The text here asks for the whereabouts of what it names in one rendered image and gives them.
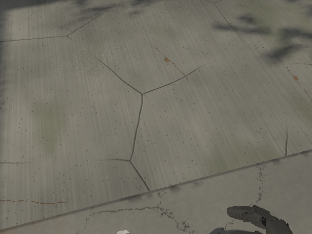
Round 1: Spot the robot right hand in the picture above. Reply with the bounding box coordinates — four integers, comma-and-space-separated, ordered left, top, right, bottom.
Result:
226, 205, 293, 234

